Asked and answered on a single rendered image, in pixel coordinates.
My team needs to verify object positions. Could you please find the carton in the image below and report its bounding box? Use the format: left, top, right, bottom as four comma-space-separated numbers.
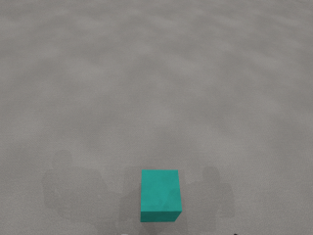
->
140, 169, 182, 222

